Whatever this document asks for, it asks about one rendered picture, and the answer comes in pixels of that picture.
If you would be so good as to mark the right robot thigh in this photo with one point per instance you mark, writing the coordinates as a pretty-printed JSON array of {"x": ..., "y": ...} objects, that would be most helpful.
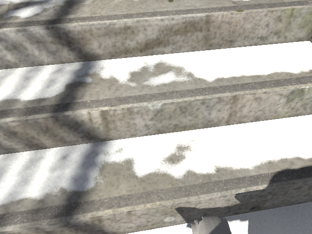
[{"x": 210, "y": 224}]

